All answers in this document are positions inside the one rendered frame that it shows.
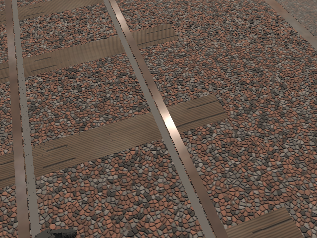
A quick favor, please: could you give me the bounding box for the left robot hand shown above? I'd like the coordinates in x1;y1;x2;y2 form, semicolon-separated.
35;228;77;238

